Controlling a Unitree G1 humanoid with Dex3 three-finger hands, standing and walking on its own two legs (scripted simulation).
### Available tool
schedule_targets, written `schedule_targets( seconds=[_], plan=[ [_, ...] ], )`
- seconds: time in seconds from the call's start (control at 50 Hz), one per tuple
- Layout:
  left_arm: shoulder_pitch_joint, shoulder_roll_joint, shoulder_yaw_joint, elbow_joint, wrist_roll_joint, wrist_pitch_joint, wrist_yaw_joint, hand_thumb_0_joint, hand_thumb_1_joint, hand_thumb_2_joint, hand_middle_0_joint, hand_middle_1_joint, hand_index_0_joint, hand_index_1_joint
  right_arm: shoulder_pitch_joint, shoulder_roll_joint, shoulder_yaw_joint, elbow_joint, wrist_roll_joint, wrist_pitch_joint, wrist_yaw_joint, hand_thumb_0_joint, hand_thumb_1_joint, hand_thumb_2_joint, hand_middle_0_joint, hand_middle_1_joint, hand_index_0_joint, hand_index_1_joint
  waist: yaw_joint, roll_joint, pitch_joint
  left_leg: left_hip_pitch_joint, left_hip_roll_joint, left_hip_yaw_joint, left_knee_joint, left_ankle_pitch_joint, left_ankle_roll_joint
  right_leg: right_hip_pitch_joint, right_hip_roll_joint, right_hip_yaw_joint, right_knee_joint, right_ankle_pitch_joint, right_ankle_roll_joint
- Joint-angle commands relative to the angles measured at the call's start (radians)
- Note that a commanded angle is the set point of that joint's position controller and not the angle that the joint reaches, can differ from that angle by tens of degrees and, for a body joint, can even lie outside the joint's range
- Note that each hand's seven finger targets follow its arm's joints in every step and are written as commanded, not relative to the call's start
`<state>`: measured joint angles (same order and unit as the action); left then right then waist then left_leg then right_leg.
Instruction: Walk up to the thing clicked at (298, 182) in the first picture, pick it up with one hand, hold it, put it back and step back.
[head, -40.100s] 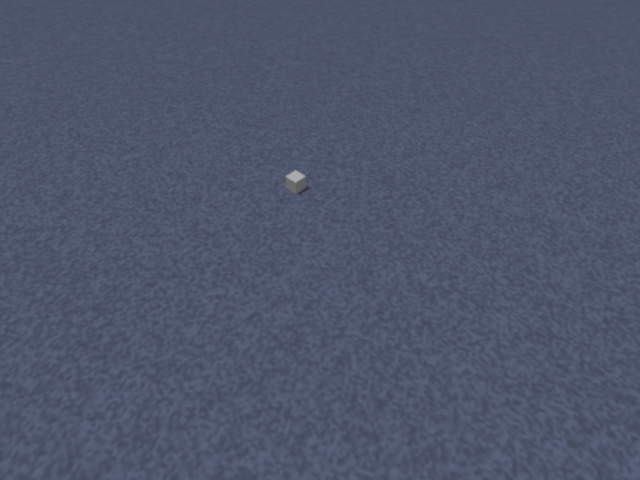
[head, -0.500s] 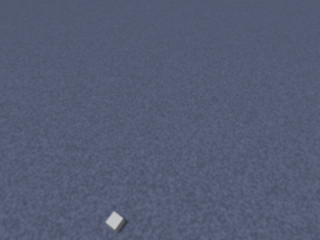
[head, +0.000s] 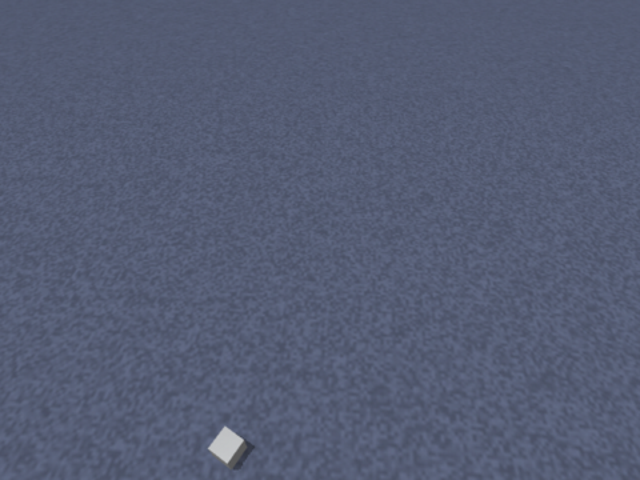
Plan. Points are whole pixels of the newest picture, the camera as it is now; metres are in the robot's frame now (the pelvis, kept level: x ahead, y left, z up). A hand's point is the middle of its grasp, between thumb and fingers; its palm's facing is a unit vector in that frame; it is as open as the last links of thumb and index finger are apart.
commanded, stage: stand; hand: left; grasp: from above
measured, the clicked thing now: (228, 447) +0.38 +0.25 -0.75
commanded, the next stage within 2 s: step back in 0.74 s
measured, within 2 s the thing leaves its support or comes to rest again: neither
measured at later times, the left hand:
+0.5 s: hand out of the picture +0.07 +0.24 -0.16, palm faces -0.01 -0.94 -0.34, open 7.4 cm
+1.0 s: hand out of the picture +0.08 +0.28 -0.17, palm faces -0.03 -0.92 -0.39, open 7.4 cm
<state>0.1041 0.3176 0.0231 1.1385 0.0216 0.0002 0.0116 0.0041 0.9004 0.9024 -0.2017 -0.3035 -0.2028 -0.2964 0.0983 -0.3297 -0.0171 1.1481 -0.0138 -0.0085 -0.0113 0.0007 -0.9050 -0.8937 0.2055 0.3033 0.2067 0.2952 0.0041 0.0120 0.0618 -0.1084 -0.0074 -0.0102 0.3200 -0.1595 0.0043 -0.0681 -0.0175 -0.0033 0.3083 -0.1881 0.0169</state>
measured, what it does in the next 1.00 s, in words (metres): stands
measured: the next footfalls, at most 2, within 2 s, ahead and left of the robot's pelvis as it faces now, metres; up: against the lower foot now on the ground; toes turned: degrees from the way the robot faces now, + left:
right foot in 1.38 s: -0.13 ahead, -0.12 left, +0.00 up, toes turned -3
left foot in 1.74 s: -0.19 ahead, +0.11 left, +0.00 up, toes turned -3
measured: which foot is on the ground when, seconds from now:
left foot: down 0.00-1.00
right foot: down 0.00-1.00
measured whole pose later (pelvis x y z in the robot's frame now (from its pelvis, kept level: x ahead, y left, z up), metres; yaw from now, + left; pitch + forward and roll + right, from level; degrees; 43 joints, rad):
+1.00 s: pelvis -0.04 +0.01 -0.02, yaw +0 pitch -2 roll -1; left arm 0.06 0.39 0.05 0.97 0.01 0.04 0.01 0.00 0.90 0.90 -0.20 -0.30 -0.20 -0.30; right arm 0.07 -0.40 -0.06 1.01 0.00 0.04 0.01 0.00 -0.91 -0.89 0.21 0.30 0.21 0.30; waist -0.01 0.01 0.16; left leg -0.33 0.00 -0.01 0.62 -0.26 0.02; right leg -0.28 -0.01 0.00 0.58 -0.27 0.01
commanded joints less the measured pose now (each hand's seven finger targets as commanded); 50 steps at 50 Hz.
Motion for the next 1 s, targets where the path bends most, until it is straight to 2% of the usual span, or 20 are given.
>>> schedule_targets(
  seconds=[0.0,0.04,0.06,0.1,0.2,0.28,0.68,0.7,0.72,0.76,0.82,0.88,0.92,0.94,0.96,0.98],
  plan=[
    [-0.029,0.203,0.039,-0.054,-0.004,-0.025,0.010,0.000,0.900,0.900,-0.200,-0.300,-0.200,-0.301,-0.039,-0.202,-0.030,-0.058,-0.002,-0.023,-0.009,0.000,-0.900,-0.900,0.200,0.300,0.200,0.300,-0.002,-0.012,-0.074,0.017,0.129,-0.102,-0.050,0.122,0.021,-0.014,-0.108,0.084,-0.044,0.114,-0.027],
    [-0.028,0.210,0.040,-0.052,-0.006,-0.027,0.010,0.000,0.900,0.900,-0.200,-0.300,-0.200,-0.301,-0.042,-0.200,-0.031,-0.060,-0.002,-0.023,-0.007,0.000,-0.900,-0.900,0.200,0.300,0.200,0.300,-0.003,-0.019,-0.068,0.033,0.130,-0.103,-0.048,0.131,0.019,-0.028,-0.106,0.080,-0.046,0.095,-0.027],
    [-0.030,0.206,0.038,-0.053,-0.006,-0.027,0.009,0.000,0.900,0.900,-0.200,-0.300,-0.200,-0.301,-0.029,-0.203,-0.030,-0.056,-0.002,-0.022,-0.008,0.000,-0.900,-0.900,0.200,0.300,0.200,0.300,-0.008,-0.021,-0.062,0.014,0.127,-0.100,-0.049,0.096,0.020,-0.027,-0.107,0.088,-0.054,0.089,-0.026],
    [-0.029,0.207,0.036,-0.055,-0.007,-0.027,0.009,0.000,0.900,0.900,-0.200,-0.300,-0.200,-0.301,-0.035,-0.204,-0.031,-0.057,-0.002,-0.022,-0.007,0.000,-0.900,-0.900,0.200,0.300,0.200,0.300,-0.006,-0.013,-0.070,0.027,0.129,-0.104,-0.049,0.113,0.017,-0.029,-0.108,0.086,-0.051,0.082,-0.029],
    [-0.023,0.211,0.035,-0.056,-0.007,-0.028,0.007,0.000,0.900,0.900,-0.200,-0.300,-0.200,-0.301,-0.033,-0.207,-0.029,-0.054,-0.002,-0.022,-0.006,0.000,-0.900,-0.900,0.200,0.300,0.200,0.300,-0.006,-0.008,-0.067,0.013,0.126,-0.100,-0.052,0.088,0.017,-0.022,-0.108,0.089,-0.046,0.100,-0.032],
    [-0.021,0.216,0.035,-0.060,-0.008,-0.031,0.008,0.000,0.900,0.900,-0.200,-0.300,-0.200,-0.300,-0.034,-0.209,-0.030,-0.058,-0.001,-0.023,-0.004,0.000,-0.900,-0.900,0.200,0.300,0.200,0.300,-0.004,-0.017,-0.086,0.041,0.133,-0.099,-0.039,0.140,0.020,-0.022,-0.110,0.089,-0.045,0.122,-0.032],
    [-0.016,0.225,0.030,-0.066,-0.010,-0.033,0.005,0.000,0.900,0.900,-0.200,-0.300,-0.200,-0.300,-0.021,-0.215,-0.024,-0.063,0.001,-0.023,-0.002,0.000,-0.900,-0.900,0.200,0.300,0.200,0.300,-0.006,-0.019,-0.074,0.026,0.134,-0.094,-0.044,0.124,0.019,-0.023,-0.111,0.095,-0.049,0.124,-0.033],
    [-0.020,0.227,0.030,-0.069,-0.011,-0.034,0.006,0.000,0.900,0.900,-0.200,-0.300,-0.200,-0.300,-0.023,-0.217,-0.025,-0.064,0.002,-0.023,-0.001,0.000,-0.900,-0.900,0.200,0.300,0.200,0.300,-0.006,-0.016,-0.086,0.040,0.135,-0.096,-0.040,0.149,0.019,-0.020,-0.113,0.094,-0.046,0.148,-0.033],
    [-0.015,0.306,0.070,-0.089,-0.027,-0.025,0.010,0.000,0.900,0.900,-0.200,-0.300,-0.200,-0.300,-0.063,-0.264,-0.045,-0.086,0.007,-0.005,0.003,0.000,-0.900,-0.900,0.200,0.300,0.200,0.300,-0.001,-0.048,0.003,-0.021,0.119,-0.095,0.067,0.286,0.038,-0.099,-0.100,0.109,0.032,0.328,-0.044],
    [-0.008,0.297,0.073,-0.122,-0.031,-0.020,0.016,0.000,0.900,0.900,-0.200,-0.300,-0.200,-0.300,-0.029,-0.248,-0.048,-0.108,0.019,0.007,0.004,0.000,-0.900,-0.900,0.200,0.300,0.200,0.300,-0.012,-0.041,-0.063,-0.028,0.108,-0.069,0.137,0.324,0.043,-0.069,-0.113,0.108,0.080,0.399,-0.073],
    [-0.027,0.297,0.077,-0.175,-0.027,-0.008,0.016,0.000,0.900,0.900,-0.200,-0.300,-0.200,-0.300,-0.015,-0.252,-0.063,-0.140,0.020,0.021,0.008,0.000,-0.900,-0.900,0.200,0.300,0.200,0.300,-0.020,-0.064,-0.139,-0.029,0.073,-0.048,0.230,0.242,0.050,-0.098,-0.145,0.151,0.100,0.356,-0.124],
    [-0.058,0.317,0.082,-0.220,-0.020,0.005,0.014,0.000,0.900,0.900,-0.200,-0.300,-0.200,-0.300,0.006,-0.244,-0.068,-0.162,0.015,0.035,0.010,0.000,-0.900,-0.900,0.200,0.300,0.200,0.300,-0.019,-0.100,-0.131,-0.047,0.033,-0.024,0.323,0.123,0.045,-0.176,-0.203,0.202,0.109,0.307,-0.177],
    [-0.081,0.322,0.083,-0.247,-0.012,0.014,0.014,0.000,0.900,0.900,-0.200,-0.300,-0.200,-0.300,0.030,-0.241,-0.077,-0.177,0.011,0.039,0.013,0.000,-0.900,-0.900,0.200,0.300,0.200,0.300,-0.027,-0.129,-0.128,-0.050,0.020,-0.029,0.369,0.043,0.053,-0.229,-0.218,0.212,0.131,0.251,-0.200],
    [-0.091,0.325,0.084,-0.262,-0.008,0.017,0.013,0.000,0.900,0.900,-0.200,-0.300,-0.200,-0.300,0.046,-0.248,-0.081,-0.185,0.008,0.041,0.017,0.000,-0.900,-0.900,0.200,0.300,0.200,0.300,-0.033,-0.143,-0.125,-0.050,0.026,-0.038,0.385,0.026,0.068,-0.259,-0.212,0.206,0.163,0.203,-0.195],
    [-0.107,0.318,0.082,-0.276,-0.005,0.023,0.013,0.000,0.900,0.900,-0.200,-0.300,-0.200,-0.300,0.068,-0.258,-0.088,-0.191,0.003,0.040,0.020,0.000,-0.900,-0.900,0.200,0.300,0.200,0.300,-0.048,-0.135,-0.123,-0.059,0.054,-0.068,0.355,0.032,0.091,-0.283,-0.187,0.189,0.221,0.134,-0.180],
    [-0.093,0.297,0.079,-0.284,-0.009,0.028,0.010,0.000,0.900,0.900,-0.200,-0.300,-0.200,-0.300,0.064,-0.287,-0.095,-0.203,0.001,0.035,0.021,0.000,-0.900,-0.900,0.200,0.300,0.200,0.300,-0.047,-0.029,-0.117,-0.082,0.136,-0.164,0.221,0.108,0.130,-0.299,-0.098,0.129,0.329,0.018,-0.137]
  ],
)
